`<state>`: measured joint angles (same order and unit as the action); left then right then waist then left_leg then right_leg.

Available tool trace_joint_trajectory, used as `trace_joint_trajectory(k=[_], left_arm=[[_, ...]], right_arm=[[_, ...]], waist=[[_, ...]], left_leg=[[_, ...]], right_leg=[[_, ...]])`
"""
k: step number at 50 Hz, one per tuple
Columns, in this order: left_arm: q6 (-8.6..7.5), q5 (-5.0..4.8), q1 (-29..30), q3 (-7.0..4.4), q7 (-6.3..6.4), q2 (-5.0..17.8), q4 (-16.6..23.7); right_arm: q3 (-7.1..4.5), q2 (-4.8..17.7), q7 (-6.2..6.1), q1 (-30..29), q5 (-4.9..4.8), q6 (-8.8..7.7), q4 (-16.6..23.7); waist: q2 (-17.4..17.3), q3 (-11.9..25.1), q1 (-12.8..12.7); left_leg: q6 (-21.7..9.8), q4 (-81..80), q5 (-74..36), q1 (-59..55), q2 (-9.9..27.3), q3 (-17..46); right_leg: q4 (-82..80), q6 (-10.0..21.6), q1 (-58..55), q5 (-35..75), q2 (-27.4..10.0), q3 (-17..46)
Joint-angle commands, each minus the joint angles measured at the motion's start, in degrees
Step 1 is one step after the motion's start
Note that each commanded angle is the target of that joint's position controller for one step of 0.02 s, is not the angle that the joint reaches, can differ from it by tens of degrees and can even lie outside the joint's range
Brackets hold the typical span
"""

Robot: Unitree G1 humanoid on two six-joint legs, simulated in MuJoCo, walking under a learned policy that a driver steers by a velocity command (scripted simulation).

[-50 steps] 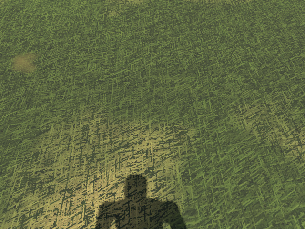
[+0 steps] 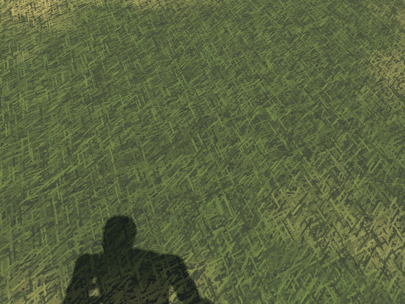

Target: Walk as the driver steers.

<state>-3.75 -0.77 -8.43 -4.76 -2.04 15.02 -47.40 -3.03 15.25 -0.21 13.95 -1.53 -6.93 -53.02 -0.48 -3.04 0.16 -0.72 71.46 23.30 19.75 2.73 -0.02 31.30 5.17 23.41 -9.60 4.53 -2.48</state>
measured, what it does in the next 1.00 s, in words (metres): walks ahead: left foot, then right foot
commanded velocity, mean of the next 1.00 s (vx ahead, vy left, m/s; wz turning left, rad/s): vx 0.50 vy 0.00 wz -0.08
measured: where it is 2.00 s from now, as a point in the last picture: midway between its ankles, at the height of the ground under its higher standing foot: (187, 137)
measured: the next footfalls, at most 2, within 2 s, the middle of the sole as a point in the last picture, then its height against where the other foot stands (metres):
left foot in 0.42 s outside the picture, level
right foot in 0.96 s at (245, 223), level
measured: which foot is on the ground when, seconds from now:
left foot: up 0.00-0.40, down 0.42-0.98, up 1.00-1.00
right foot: down 0.00-0.42, up 0.44-0.94, down 0.96-1.00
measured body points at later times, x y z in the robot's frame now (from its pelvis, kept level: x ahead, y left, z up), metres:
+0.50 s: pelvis +0.30 +0.05 +0.00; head +0.34 +0.06 +0.45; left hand +0.32 +0.33 -0.14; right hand +0.46 -0.21 -0.10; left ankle +0.40 +0.14 -0.73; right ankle +0.12 -0.07 -0.65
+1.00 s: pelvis +0.58 +0.00 +0.00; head +0.61 -0.01 +0.44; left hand +0.80 +0.23 -0.09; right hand +0.55 -0.28 -0.14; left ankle +0.41 +0.14 -0.70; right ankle +0.68 -0.11 -0.73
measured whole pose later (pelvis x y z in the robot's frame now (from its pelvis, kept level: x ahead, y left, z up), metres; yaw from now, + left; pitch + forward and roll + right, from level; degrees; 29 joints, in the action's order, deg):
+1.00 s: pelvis +0.58 +0.00 +0.00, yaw -2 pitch +3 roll +1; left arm -5.9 0.0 -1.8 -2.8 -1.6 14.1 -43.8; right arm -3.3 16.4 -0.2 21.4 -0.9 -3.2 -55.1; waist -0.5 -1.3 3.7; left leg -0.9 38.5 26.2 5.0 0.4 0.6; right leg 31.4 2.8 28.3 -5.6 -1.1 -2.5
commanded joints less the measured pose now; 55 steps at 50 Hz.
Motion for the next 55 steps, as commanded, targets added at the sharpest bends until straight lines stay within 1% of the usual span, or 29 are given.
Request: trace_joint_trajectory(k=[1, 3, 5, 10, 15, 18, 20, 21, 22, 23, 24, 25, 26, 27, 28, 31, 34, 38, 41, 44, 46, 47, 48, 49, 50, 51, 52, 53, 55], left_arm=[[-0.98, 0.99, -3.3, -0.42, 0.53, 3.8, 2.8], [-1.36, 0.78, -3.7, -0.64, 0.78, 5.4, 2.4], [-1.71, 0.57, -5.5, -1.04, 1.43, 7.2, 1.7], [-1.34, 0.14, -9.2, -0.89, 2.37, 7.7, 0.2], [-0.79, -0.08, -13.8, -0.9, 2.43, 7.9, -2.3], [0.05, -0.07, -13.9, -1.26, 2.96, 8.9, -2.9], [0.51, 0.01, -11.5, -1.34, 3.05, 9.8, -2.4], [0.59, 0.33, -10.8, -0.69, 2.99, 8.6, -1.8], [0.04, 1.02, -15.6, 0.67, 2.71, 4.2, -0.6], [-1.17, 0.28, -19.9, 1.71, 2.19, 1.4, -1.9], [-1.96, -0.99, -14.6, 0.51, 1.87, 7.2, -1.3], [-2.41, -1.56, -9.3, 0.26, 1.8, 8.4, 0.5], [-2.47, -0.98, -6.6, 0.25, 2.08, 8.1, 1.0], [-2.08, -0.3, -6.4, -0.14, 2.31, 7.7, 0.9], [-1.48, -0.15, -8.1, -0.17, 2.37, 6.7, 0.6], [-0.26, 0.16, -8.5, 0.16, 2.71, 4.4, 0.7], [-0.32, 0.68, -3.0, 0.27, 2.75, 4.1, 2.5], [-1.03, 0.37, 4.6, 1.03, 2.03, 2.4, 4.3], [-1.35, -0.12, 9.6, 1.32, 1.21, 2.5, 6.0], [-1.91, -0.3, 11.7, 1.23, 0.14, 3.6, 7.7], [-2.27, -0.18, 8.3, 0.51, -0.11, 5.5, 7.2], [-2.45, 0.02, 2.1, -0.48, 0.09, 7.1, 5.5], [-2.55, 0.54, -7.9, -1.94, 0.65, 10.4, 2.8], [-2.36, 1.77, -16.3, -3.35, 1.24, 16.2, 1.6], [-1.84, 1.02, -18.0, -2.75, 1.2, 14.2, 0.9], [-1.74, 0.66, -15.2, -1.46, 1.32, 10.1, 1.3], [-1.73, 0.65, -11.2, -0.83, 1.55, 8.2, 1.9], [-1.92, 0.89, -7.3, -0.28, 1.42, 6.6, 2.0], [-2.67, 1.48, -2.9, 0.23, 1.16, 4.4, 1.9]], right_arm=[[-1.91, 7.1, -0.04, -1.2, 0.68, -1.15, 4.3], [-1.85, 5.5, -0.15, 0.1, 1.21, 0.39, 4.4], [-1.65, 4.8, -0.46, -2.8, 1.77, 1.2, 5.6], [-1.02, 3.3, 0.11, -11.6, 1.52, 0.82, 8.0], [-0.53, 3.7, 1.55, -18.6, 0.74, 0.16, 10.6], [-0.83, 5.2, 2.46, -17.3, 0.72, -0.39, 11.2], [-2.1, 7.8, 2.3, -8.7, 0.88, -0.5, 9.0], [-3.18, 10.4, 1.97, 0.6, 1.36, -0.43, 6.6], [-4.3, 15.0, 1.61, 9.3, 2.49, -0.34, 5.3], [-3.99, 13.9, 2.12, 12.1, 1.74, 0.09, 3.7], [-2.74, 9.6, 2.0, 9.9, 0.63, 0.3, 4.1], [-2.2, 8.2, 1.73, 4.8, 0.6, 0.57, 5.2], [-1.8, 7.3, 1.68, 0.7, 1.27, 0.76, 6.0], [-1.29, 5.9, 1.85, -1.6, 1.96, 0.68, 6.4], [-1.02, 5.3, 1.99, -2.4, 2.39, 0.55, 6.3], [-1.31, 6.6, 1.85, -1.6, 1.8, 0.1, 5.4], [-1.76, 8.2, 0.92, 0.6, 1.6, 0.51, 4.3], [-1.79, 8.8, 0.28, 4.0, 0.9, 1.11, 2.9], [-1.94, 9.3, 0.25, 7.3, 0.54, 1.76, 1.3], [-2.3, 9.9, -0.03, 8.3, 0.34, 2.78, 0.3], [-2.57, 10.6, -0.26, 7.2, 0.2, 3.32, 0.4], [-2.43, 10.5, -0.31, 5.9, 0.07, 3.59, 0.6], [-1.68, 8.7, -0.32, 5.6, 0.51, 3.61, 1.3], [-0.04, 3.6, -0.05, 9.8, 1.39, 2.82, 3.1], [0.63, 1.9, 0.22, 12.3, 0.57, 1.67, 2.2], [-1.11, 8.2, 0.4, 8.0, -1.04, 1.1, 2.8], [-1.34, 8.8, 0.39, 3.7, -1.49, 0.98, 4.2], [-1.46, 8.0, 0.14, 1.8, -0.98, 1.32, 4.4], [-1.96, 6.3, -0.16, 3.8, -0.45, 3.11, 3.7]], waist=[[0.5, 7.5, -0.4], [1.4, 6.1, 1.1], [1.6, 4.1, 0.7], [3.3, 2.2, -2.8], [4.3, -0.5, -5.3], [5.4, 0.4, -3.3], [6.4, 5.9, 1.9], [5.0, 12.6, 6.0], [-4.5, 22.1, 6.1], [-16.0, 27.6, 5.2], [-10.3, 20.7, 6.6], [-6.3, 12.5, 5.6], [-2.3, 7.7, 3.9], [-2.1, 5.0, 2.0], [-3.8, 4.8, 0.3], [-4.2, 3.7, -1.0], [-2.8, 2.5, 0.2], [-2.8, 1.2, 2.8], [-3.0, -0.2, 4.7], [-3.7, -0.8, 4.1], [-4.7, 1.3, 1.4], [-4.5, 4.8, -2.4], [-3.0, 11.9, -6.5], [7.4, 21.8, -6.9], [16.8, 27.9, -6.5], [10.8, 20.1, -7.3], [8.4, 13.2, -6.2], [5.2, 8.6, -4.3], [7.1, 4.8, -0.8]], left_leg=[[-0.8, -2.1, -4.5, 16.8, 5.9, 4.2], [0.5, -6.6, -5.9, 14.5, 6.5, 3.4], [2.0, -12.5, -10.9, 16.9, 6.5, 2.5], [2.2, -32.6, -29.3, 16.1, 3.7, 0.5], [0.1, -41.3, -29.6, 18.5, 1.6, 0.4], [-2.3, -43.6, -22.7, 16.9, 0.5, 0.4], [-4.6, -44.8, -20.7, 3.6, -2.9, -2.6], [-7.0, -43.0, -23.6, -11.2, -0.6, -0.6], [-14.0, -41.7, -22.2, -34.1, 12.9, 18.6], [-19.3, -50.1, -12.5, -44.5, 20.3, 40.1], [-16.4, -52.6, -3.6, -40.5, 18.3, 37.7], [-14.0, -54.3, -4.4, -31.4, 16.5, 29.8], [-13.1, -56.3, -8.8, -22.3, 14.6, 24.3], [-12.5, -58.3, -13.3, -15.9, 12.5, 20.2], [-12.4, -59.9, -15.6, -12.4, 11.4, 17.8], [-13.4, -63.3, -21.3, -8.7, 10.1, 12.1], [-12.9, -64.5, -25.7, -10.2, 9.3, 8.2], [-10.6, -64.6, -25.7, -11.3, 6.9, 3.3], [-10.7, -63.1, -24.6, -16.1, 8.9, 3.9], [-9.9, -59.5, -28.2, -22.1, 11.9, 5.2], [-8.7, -54.7, -37.4, -23.3, 12.2, 5.7], [-7.6, -47.9, -45.4, -22.0, 10.3, 4.5], [-5.9, -36.0, -43.5, -15.2, 7.0, 2.6], [-2.2, -13.9, -22.9, 5.5, -0.1, -1.1], [-1.0, -1.0, 10.0, 17.8, -5.5, 4.1], [-1.6, 4.1, 8.5, 23.2, -2.0, 8.0], [-2.1, 3.6, 3.5, 24.5, 0.9, 6.2], [-1.8, 0.3, -1.0, 22.4, 3.0, 5.5], [-1.5, -3.7, -6.2, 16.4, 5.5, 6.0]], right_leg=[[-16.8, 11.7, -18.7, 12.9, -16.7, 21.4], [-19.4, 12.0, -13.9, 16.5, -15.9, 18.5], [-21.2, 11.7, -12.4, 19.4, -15.2, 15.2], [-21.7, 7.4, -13.8, 16.9, -11.5, 8.9], [-19.6, 6.9, -22.5, 13.6, -15.3, 11.2], [-15.2, 5.4, -28.6, 21.7, -18.0, 12.2], [-5.6, 3.7, -28.2, 39.3, -15.9, 10.2], [5.7, 2.1, -22.3, 38.1, -12.8, 8.0], [26.7, -1.2, -3.1, 17.9, -6.1, 5.3], [40.0, -2.9, 11.7, -23.6, 0.7, 8.7], [45.1, -2.2, 18.5, -23.1, -2.9, 11.7], [44.0, -1.8, 20.8, -17.3, -6.1, 9.2], [40.7, -1.9, 18.8, -12.4, -8.7, 7.5], [37.5, -2.1, 16.0, -9.5, -10.5, 7.2], [35.8, -2.3, 12.7, -7.9, -11.6, 7.4], [30.0, -4.0, 12.3, -4.6, -12.8, 6.2], [20.6, -5.5, 15.9, 4.7, -13.2, 5.6], [6.5, -5.6, 12.7, 15.3, -10.8, 3.2], [1.5, -5.2, 13.4, 15.1, -9.6, 2.7], [-1.7, -3.3, 14.2, 9.5, -8.9, 3.1], [-3.4, -1.7, 7.4, 5.5, -7.1, 2.2], [-5.3, -0.5, -1.8, 6.0, -5.4, 0.7], [-3.3, 1.7, -17.8, 8.2, -7.8, 2.8], [-2.2, 8.3, -41.6, 6.5, -22.8, 22.3], [-10.4, 13.0, -48.4, -1.5, -29.9, 41.6], [-12.4, 10.2, -42.2, -7.0, -27.8, 36.3], [-13.8, 7.9, -34.1, -6.4, -25.8, 28.0], [-16.6, 6.7, -25.8, -4.3, -23.6, 22.3], [-20.9, 5.2, -16.3, -0.5, -20.5, 14.2]])
Over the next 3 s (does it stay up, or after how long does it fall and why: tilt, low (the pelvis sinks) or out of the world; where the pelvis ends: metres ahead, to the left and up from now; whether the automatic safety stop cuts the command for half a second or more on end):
stays up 1.57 0.36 -0.01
